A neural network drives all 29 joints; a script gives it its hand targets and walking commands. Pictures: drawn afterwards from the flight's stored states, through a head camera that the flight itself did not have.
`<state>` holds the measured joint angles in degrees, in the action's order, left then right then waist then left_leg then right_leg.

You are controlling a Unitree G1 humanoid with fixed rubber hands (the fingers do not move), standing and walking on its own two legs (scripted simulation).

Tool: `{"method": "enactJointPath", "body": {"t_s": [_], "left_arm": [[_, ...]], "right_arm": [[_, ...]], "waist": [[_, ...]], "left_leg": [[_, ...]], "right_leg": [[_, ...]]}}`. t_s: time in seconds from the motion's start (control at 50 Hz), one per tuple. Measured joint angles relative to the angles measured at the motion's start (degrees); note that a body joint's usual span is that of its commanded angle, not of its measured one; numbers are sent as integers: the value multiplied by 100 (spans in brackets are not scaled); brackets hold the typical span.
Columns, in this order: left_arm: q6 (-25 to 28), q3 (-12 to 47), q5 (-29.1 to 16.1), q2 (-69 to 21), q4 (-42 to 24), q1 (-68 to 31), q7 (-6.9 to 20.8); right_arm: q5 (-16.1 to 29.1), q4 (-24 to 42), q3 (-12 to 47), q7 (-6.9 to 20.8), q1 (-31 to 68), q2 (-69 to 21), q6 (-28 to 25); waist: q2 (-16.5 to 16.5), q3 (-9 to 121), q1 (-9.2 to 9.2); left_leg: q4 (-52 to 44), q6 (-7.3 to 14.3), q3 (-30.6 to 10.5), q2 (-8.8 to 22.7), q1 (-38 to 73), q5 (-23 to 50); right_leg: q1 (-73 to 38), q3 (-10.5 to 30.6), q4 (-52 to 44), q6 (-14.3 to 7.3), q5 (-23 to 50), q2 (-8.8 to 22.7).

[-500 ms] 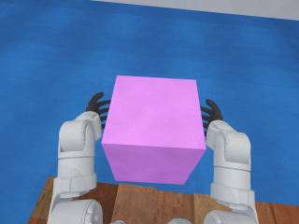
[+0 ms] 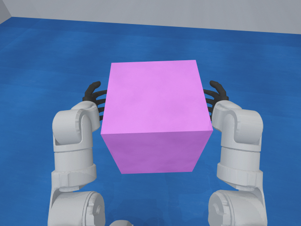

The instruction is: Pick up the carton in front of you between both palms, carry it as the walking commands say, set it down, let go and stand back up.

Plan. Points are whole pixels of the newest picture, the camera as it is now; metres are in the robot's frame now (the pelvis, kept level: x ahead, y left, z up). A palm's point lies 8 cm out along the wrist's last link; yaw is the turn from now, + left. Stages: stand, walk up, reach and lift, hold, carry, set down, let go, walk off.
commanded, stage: carry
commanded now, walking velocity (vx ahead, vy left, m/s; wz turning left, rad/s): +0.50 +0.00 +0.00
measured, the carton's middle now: (155, 122) +0.37 +0.01 +0.07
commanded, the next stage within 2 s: none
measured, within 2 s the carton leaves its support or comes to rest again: neither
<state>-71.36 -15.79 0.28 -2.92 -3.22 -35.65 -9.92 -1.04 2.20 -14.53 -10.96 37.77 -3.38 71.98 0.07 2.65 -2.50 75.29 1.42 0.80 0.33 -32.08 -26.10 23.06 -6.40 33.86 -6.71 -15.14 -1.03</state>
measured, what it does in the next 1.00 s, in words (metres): walks ahead: left foot, then right foot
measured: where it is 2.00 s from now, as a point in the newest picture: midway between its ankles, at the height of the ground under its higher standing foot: (164, 101)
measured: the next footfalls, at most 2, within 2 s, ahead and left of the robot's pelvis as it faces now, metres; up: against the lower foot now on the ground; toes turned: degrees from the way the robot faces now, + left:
left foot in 0.34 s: +0.45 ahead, +0.06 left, -0.01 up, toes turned +5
right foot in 0.84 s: +0.73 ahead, -0.13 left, -0.01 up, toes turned -8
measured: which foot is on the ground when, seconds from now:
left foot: up 0.00-0.32, down 0.34-0.86, up 0.88-1.00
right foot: down 0.00-0.36, up 0.38-0.82, down 0.84-1.00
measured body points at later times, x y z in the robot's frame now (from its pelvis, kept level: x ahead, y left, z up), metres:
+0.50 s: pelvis +0.33 +0.01 -0.02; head +0.38 +0.01 +0.43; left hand +0.71 +0.13 +0.07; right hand +0.68 -0.17 +0.07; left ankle +0.41 +0.05 -0.74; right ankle +0.22 -0.10 -0.64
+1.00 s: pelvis +0.65 -0.06 +0.00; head +0.67 -0.06 +0.45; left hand +0.98 +0.10 +0.08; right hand +0.99 -0.20 +0.08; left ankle +0.56 +0.06 -0.66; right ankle +0.69 -0.12 -0.74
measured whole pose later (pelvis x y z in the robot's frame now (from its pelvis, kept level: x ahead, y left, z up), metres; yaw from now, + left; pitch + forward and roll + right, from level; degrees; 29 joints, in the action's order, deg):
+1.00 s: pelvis +0.65 -0.06 +0.00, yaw +1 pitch +5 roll +1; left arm -64.5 -12.9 4.6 -7.2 -3.3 -23.0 -7.4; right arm -2.1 2.8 -12.7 -8.6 23.9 -5.8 64.8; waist -0.3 4.0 -0.3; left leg 63.0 0.4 2.8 1.6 -26.8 -21.4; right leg 20.4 -10.3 24.9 -4.8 -9.8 0.2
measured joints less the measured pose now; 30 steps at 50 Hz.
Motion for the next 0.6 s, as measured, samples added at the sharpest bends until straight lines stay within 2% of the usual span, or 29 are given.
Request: {"method": "enactJointPath", "body": {"t_s": [0.08, 0.14, 0.18, 0.28, 0.32, 0.34, 0.38, 0.4, 0.42, 0.46, 0.52, 0.6], "left_arm": [[128, -128, 4, -86, 77, -23, 5], [331, -115, 78, -161, 201, 56, 45], [426, -85, 112, -202, 253, 152, 67], [658, 70, 129, -228, 378, 320, 100], [682, 118, 104, -178, 313, 391, 101], [670, 123, 63, -140, 254, 424, 144], [688, 152, 8, 6, 210, 331, 160], [705, 157, -19, 65, 197, 287, 162], [698, 153, -25, 79, 168, 290, 160], [648, 106, 29, -8, 99, 347, 162], [597, 30, 191, -211, -27, 470, 173], [650, 11, 332, -362, -264, 651, 209]], "right_arm": [[-157, 37, -125, 56, -22, -135, -86], [-260, 16, -141, 142, -166, -171, -256], [-273, 35, -146, 155, -324, -207, -342], [-278, 111, -136, 179, -621, -226, -519], [-270, 102, -81, 184, -659, -238, -591], [-266, 81, -39, 186, -652, -246, -623], [-275, 38, 41, 185, -569, -250, -756], [-263, -5, 93, 178, -503, -222, -809], [-238, -29, 132, 164, -479, -197, -821], [-143, -1, 139, 175, -542, -178, -782], [-43, 60, 116, 171, -712, -176, -774], [56, 154, 121, 170, -848, -192, -874]], "waist": [[-3, -127, -44], [-96, -156, -72], [-113, -164, -87], [-142, -108, -80], [-126, -106, -22], [-136, -110, 30], [64, -170, 187], [114, -234, 267], [101, -279, 355], [41, -344, 504], [-8, -414, 637], [-27, -433, 718]], "left_leg": [[-443, -1, 120, 163, -954, 468], [-1001, 12, 162, 285, -1369, 1228], [-1715, 31, 222, 298, -1389, 1782], [-4009, 262, 591, 52, -826, 3193], [-4727, 348, 824, -129, -312, 3545], [-4967, 390, 933, -178, 30, 3527], [-4594, 662, 980, -317, 166, 2275], [-4324, 720, 1005, -342, 109, 1978], [-4201, 721, 1007, -344, 122, 1873], [-4199, 701, 978, -364, 274, 1739], [-4465, 680, 925, -371, 656, 1564], [-4781, 617, 826, -323, 1174, 1327]], "right_leg": [[-468, 32, -355, -7, -173, -54], [-796, 25, -490, 9, 17, -151], [-1062, 40, -560, 26, 211, -191], [-1965, 138, -808, 136, -447, -283], [-2253, 163, -551, 192, -808, -289], [-2275, 163, -110, 238, -986, -299], [-1715, 294, 1593, 425, -1308, -187], [-1256, 473, 2589, 467, -1408, -211], [-818, 579, 3369, 456, -1366, -229], [-48, 667, 4108, 435, -1127, -138], [847, 692, 3879, 502, -885, 143], [1551, 615, 2766, 632, -639, 448]]}}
